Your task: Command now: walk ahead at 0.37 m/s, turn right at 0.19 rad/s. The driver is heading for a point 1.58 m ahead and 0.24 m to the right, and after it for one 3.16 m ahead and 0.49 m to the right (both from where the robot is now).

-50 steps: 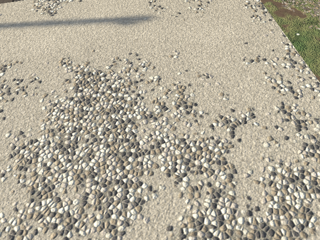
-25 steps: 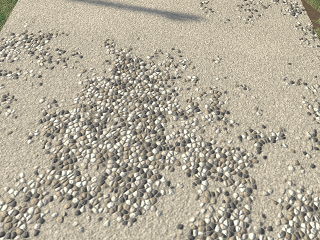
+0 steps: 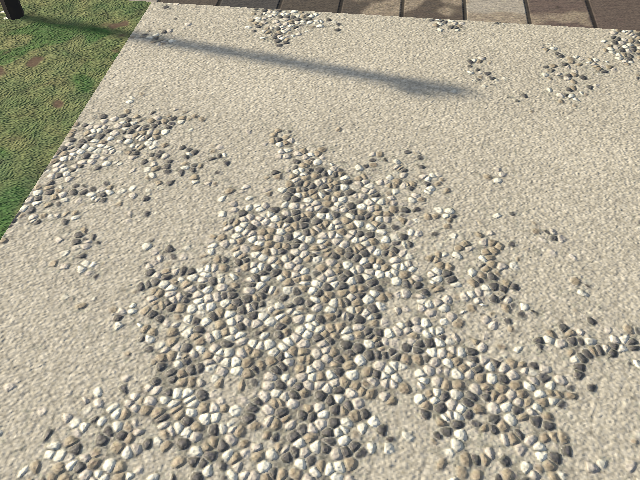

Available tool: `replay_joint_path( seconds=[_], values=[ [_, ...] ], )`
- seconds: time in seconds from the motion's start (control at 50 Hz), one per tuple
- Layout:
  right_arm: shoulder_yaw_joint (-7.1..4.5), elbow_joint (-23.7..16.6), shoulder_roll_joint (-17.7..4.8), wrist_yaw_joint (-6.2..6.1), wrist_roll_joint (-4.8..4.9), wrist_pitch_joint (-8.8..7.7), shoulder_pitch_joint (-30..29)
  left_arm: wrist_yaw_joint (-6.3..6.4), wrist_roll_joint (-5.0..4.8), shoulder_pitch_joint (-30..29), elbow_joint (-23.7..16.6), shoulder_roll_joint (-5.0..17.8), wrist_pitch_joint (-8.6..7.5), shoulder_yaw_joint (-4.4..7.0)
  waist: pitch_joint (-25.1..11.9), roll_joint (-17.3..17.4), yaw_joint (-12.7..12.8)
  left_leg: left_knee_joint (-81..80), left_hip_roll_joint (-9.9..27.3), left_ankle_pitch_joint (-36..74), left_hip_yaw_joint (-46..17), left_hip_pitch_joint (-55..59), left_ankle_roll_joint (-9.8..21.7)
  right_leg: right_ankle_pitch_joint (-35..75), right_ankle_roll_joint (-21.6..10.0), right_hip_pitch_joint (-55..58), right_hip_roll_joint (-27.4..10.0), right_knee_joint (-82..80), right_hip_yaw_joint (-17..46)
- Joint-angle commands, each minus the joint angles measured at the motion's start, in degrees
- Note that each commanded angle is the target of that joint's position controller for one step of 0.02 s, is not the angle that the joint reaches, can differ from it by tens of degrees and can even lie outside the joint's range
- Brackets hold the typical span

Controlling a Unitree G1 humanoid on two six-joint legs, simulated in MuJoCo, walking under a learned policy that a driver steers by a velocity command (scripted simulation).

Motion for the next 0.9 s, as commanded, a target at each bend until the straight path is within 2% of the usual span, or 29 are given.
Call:
replay_joint_path(
  seconds=[0.02, 0.04, 0.06, 0.08, 0.1, 0.12, 0.14, 0.16, 0.18, 0.24, 0.3, 0.34, 0.4, 0.44, 0.46, 0.48, 0.5, 0.52, 0.54, 0.56, 0.58, 0.6, 0.62, 0.66, 0.7, 0.74, 0.8, 0.84, 0.9],
  values=[
    [-1.85, -3.01, -7.54, 0.10, -0.32, -0.99, -2.24, 0.05, -0.42, 5.03, -0.78, 6.09, -1.12, 1.50, -0.13, 4.28, 4.41, -0.33, 12.05, -0.36, -7.33, -9.12, 7.37, 0.43, -3.34, 11.53, 0.77, -3.22, 0.38],
    [-0.80, -4.33, -4.37, 0.13, -1.08, -1.48, -4.13, 0.44, -0.47, 11.80, 0.49, 9.76, -1.22, 2.50, -2.82, -3.73, 7.12, 15.91, 6.71, 4.48, -0.16, -15.09, 3.76, -2.22, -6.76, 19.46, -6.87, -8.14, 12.23],
    [-0.58, -8.22, -3.62, -0.14, -1.16, -2.91, -5.26, -0.05, -0.10, 16.40, 1.13, 16.76, -1.38, 4.13, -4.21, -18.42, 7.04, 33.50, -1.64, -9.11, 5.50, -32.99, -0.59, -10.30, -16.30, 29.42, -17.60, -15.93, 38.30],
    [-1.48, -8.29, -7.63, -0.18, 0.16, -4.08, -6.50, -0.55, 0.19, 15.77, 0.67, 12.17, -1.96, 2.85, -1.97, -12.08, 7.32, 41.94, 0.32, -15.13, -0.05, -41.06, -0.60, -16.18, -18.34, 30.17, -19.84, -18.58, 43.89],
    [-1.77, -8.25, -8.70, 0.38, 1.07, -4.86, -6.70, -0.53, 0.59, 13.14, -0.38, 9.57, -2.25, 2.07, 1.26, -9.28, 6.22, 44.71, 3.10, -10.05, -1.31, -44.27, 0.26, -14.79, -16.88, 28.93, -17.97, -18.22, 38.60],
    [-1.60, -7.77, -7.96, 0.65, 0.62, -5.34, -7.09, -0.47, 0.94, 11.74, -1.33, 8.10, -2.25, 1.65, 1.89, -6.77, 5.83, 44.14, 4.51, -5.53, -0.89, -43.98, 0.48, -10.66, -15.48, 27.27, -15.15, -18.24, 33.41],
    [-1.76, -8.18, -7.90, 0.86, -0.43, -5.66, -8.09, -0.31, 0.79, 10.74, -1.85, 7.42, -1.89, 1.33, 3.03, -4.51, 5.21, 41.31, 5.55, -2.13, -0.45, -43.84, 0.05, -4.72, -14.69, 25.39, -13.86, -18.52, 30.17],
    [-1.95, -8.44, -7.60, 1.07, -1.11, -5.68, -8.64, 0.03, 0.88, 10.41, -2.25, 6.48, -1.57, 0.87, 2.80, -4.30, 4.41, 38.13, 6.30, 0.70, -0.28, -41.09, -0.51, 0.72, -13.75, 23.00, -12.12, -18.94, 26.75],
    [-1.84, -8.71, -6.72, 1.30, -1.30, -5.54, -8.77, 0.39, 0.78, 10.65, -2.46, 6.26, -1.22, 0.75, 2.53, -5.06, 3.91, 35.17, 6.07, 2.42, 0.47, -38.94, -1.45, 4.87, -13.38, 21.19, -10.74, -19.45, 24.47],
    [-1.15, -10.09, -4.24, 1.30, -1.22, -5.00, -11.93, 1.86, 0.51, 11.36, -3.06, 8.09, -0.51, 1.30, 3.23, -4.80, 3.95, 24.92, 4.31, 8.48, 2.71, -35.20, -4.57, 13.63, -12.64, 15.78, -7.89, -20.27, 19.01],
    [-0.38, -12.01, -2.36, 1.59, -0.70, -5.15, -17.67, 2.77, 0.44, 13.41, -3.19, 8.94, 0.04, 1.72, 4.13, -5.58, 5.84, 13.06, 1.86, 17.66, 3.56, -27.97, -5.70, 14.20, -10.63, 9.57, -5.40, -19.54, 16.05],
    [-0.47, -12.99, -2.81, 1.87, -0.14, -5.30, -20.12, 2.98, 0.11, 15.73, -2.90, 8.90, 0.31, 1.84, 4.26, -5.82, 6.70, 9.45, 0.94, 20.95, 2.99, -24.75, -5.60, 13.01, -10.14, 8.58, -6.30, -18.78, 17.67],
    [-1.28, -13.03, -4.99, 1.92, 0.20, -5.53, -18.95, 3.37, -0.27, 15.85, -2.96, 8.88, 0.69, 2.14, 3.77, -6.79, 5.00, 6.33, 1.68, 20.70, 0.47, -22.46, -3.96, 14.21, -8.65, 12.74, -8.94, -15.85, 20.67],
    [-2.00, -12.07, -6.53, 1.78, -0.04, -5.79, -15.11, 3.34, 0.26, 15.60, -2.96, 8.62, 1.10, 2.32, 1.94, -7.87, 3.16, 6.03, 1.48, 16.66, 1.61, -18.53, -1.75, 23.89, -7.69, 16.25, -9.82, -11.13, 20.50],
    [-2.91, -10.64, -7.96, 1.43, -0.18, -5.86, -9.75, 3.16, 0.70, 15.26, -3.13, 7.90, 1.36, 2.09, -1.72, -7.67, 0.37, 4.51, 0.53, 16.17, 3.31, -11.33, 0.14, 32.71, -6.60, 16.74, -7.74, -4.30, 18.67],
    [-3.65, -9.34, -9.58, 1.06, -0.63, -5.81, -2.33, 2.93, 1.36, 14.93, -3.89, 6.47, 1.59, 1.43, -8.46, -7.12, -3.32, 6.13, 3.57, 15.82, 1.58, 1.25, 2.84, 32.82, -5.08, 12.68, -4.96, 6.65, 16.83],
    [-4.37, -8.58, -13.28, 0.83, -1.49, -5.52, 6.29, 2.81, 2.80, 18.11, -5.03, 2.38, 1.40, -0.01, -18.07, 2.29, -4.50, 9.11, 14.93, 12.80, -12.90, 19.12, 7.93, 15.03, -3.17, 0.47, 0.53, 24.55, 14.03],
    [-4.73, -5.57, -14.51, 1.89, -1.38, -4.99, 9.09, 2.44, 0.05, 26.42, -4.83, -1.46, 0.63, -1.08, -23.18, 21.51, -0.35, -1.85, 25.20, -3.57, -40.81, 29.63, 15.21, -19.43, -0.56, -16.62, 7.04, 40.46, 12.07],
    [-3.33, -6.23, -8.34, 1.98, -0.21, -5.03, 6.78, 2.44, -1.13, 21.42, -4.04, 5.40, 0.36, 0.15, -14.81, 12.13, -2.15, -5.53, 23.12, -12.80, -40.30, 23.64, 12.90, -17.14, -0.87, -22.14, 3.16, 45.40, 14.02],
    [-2.67, -6.48, -6.20, 1.73, -0.03, -4.84, 2.56, 2.34, -1.17, 13.63, -5.83, 7.85, 0.23, 0.79, -6.37, 5.86, -2.64, -5.99, 21.00, -8.96, -30.13, 15.03, 11.03, -11.80, -1.19, -23.39, 0.91, 44.73, 11.74],
    [-2.33, -6.53, -5.87, 1.78, -0.68, -4.68, 0.02, 2.38, -0.21, 9.65, -6.81, 7.06, 0.02, 0.57, -2.34, 1.20, -1.46, -6.97, 18.80, -0.35, -23.80, 7.35, 10.65, -8.14, -1.13, -21.63, -1.27, 42.75, 10.07],
    [-2.12, -6.18, -5.08, 1.76, -1.20, -4.61, -1.46, 2.17, 0.65, 8.29, -7.38, 6.34, -0.21, 0.70, -0.44, 1.43, -0.03, -8.03, 16.93, 5.57, -19.63, 2.80, 10.83, -5.81, -1.04, -20.25, -3.03, 39.65, 9.45],
    [-1.84, -5.92, -4.49, 1.61, -1.66, -4.76, -2.06, 1.87, 0.71, 8.91, -7.41, 5.43, -0.17, 0.64, -0.47, 3.42, 1.42, -9.27, 15.40, 8.80, -16.68, 0.06, 10.67, -4.45, -0.99, -17.81, -4.52, 37.62, 9.14],
    [-1.82, -5.00, -4.24, 1.52, -0.97, -5.13, -1.68, 1.60, 0.68, 9.67, -7.23, 3.32, 0.15, 0.05, -0.47, 4.91, 2.33, -11.41, 14.42, 12.17, -12.94, -2.26, 11.64, -4.02, -0.39, -16.81, -5.28, 33.79, 7.56],
    [-2.28, -3.97, -6.08, 1.30, -0.33, -5.31, -0.79, 1.49, 1.43, 6.22, -8.80, 2.17, 0.25, -0.66, 1.43, 4.08, 1.94, -13.66, 14.94, 14.38, -10.30, -4.05, 12.72, -1.82, 0.80, -18.75, -6.21, 27.49, 6.37],
    [-2.61, -3.41, -7.52, 1.05, -0.14, -5.02, -0.17, 1.22, 1.79, 2.43, -10.03, 1.54, -0.13, -1.27, 2.19, 3.22, 0.87, -14.69, 14.00, 15.37, -7.03, -4.55, 12.36, 4.70, 1.46, -18.51, -6.38, 19.73, 5.51],
    [-2.79, -2.39, -8.90, 0.85, 0.35, -4.37, 1.83, 0.59, 1.41, -3.26, -11.32, 1.35, -0.82, -1.69, 2.87, 2.84, -1.28, -14.42, 12.12, 16.89, -2.40, -5.23, 10.44, 13.85, 1.80, -14.38, -4.38, 8.78, 3.36],
    [-2.87, -1.10, -9.61, 0.87, 0.71, -3.94, 4.67, 0.19, 0.96, -6.50, -12.48, 1.90, -1.04, -1.59, 3.06, 3.03, -2.54, -13.61, 13.14, 16.62, -2.26, -3.37, 9.77, 16.48, 1.62, -12.98, -3.37, 5.26, 2.88],
    [-3.02, 0.31, -10.31, 0.66, 1.00, -2.91, 6.50, -0.43, 0.74, -8.94, -14.02, 3.28, -1.24, -1.10, 3.43, 3.53, -2.15, -10.74, 15.72, 18.40, -3.02, 2.19, 8.27, 12.96, -0.29, -13.00, -2.51, 1.37, 3.18]
  ],
)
